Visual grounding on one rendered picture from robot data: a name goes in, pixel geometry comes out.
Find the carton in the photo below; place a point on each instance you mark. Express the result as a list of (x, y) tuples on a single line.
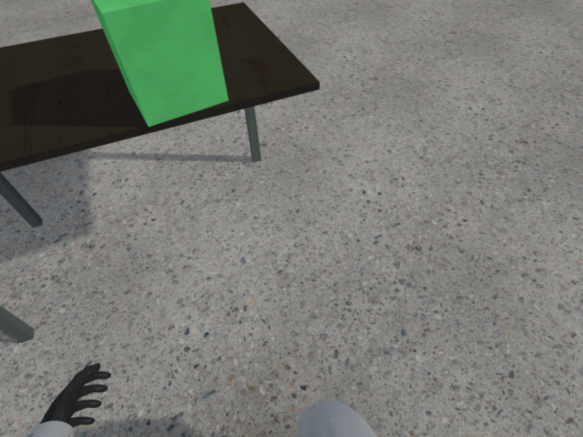
[(168, 54)]

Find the left robot hand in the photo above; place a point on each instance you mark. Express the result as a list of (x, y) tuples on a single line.
[(66, 403)]

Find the robot right thigh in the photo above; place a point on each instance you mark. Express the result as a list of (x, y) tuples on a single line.
[(333, 419)]

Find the table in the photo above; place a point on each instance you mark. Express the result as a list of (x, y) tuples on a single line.
[(66, 94)]

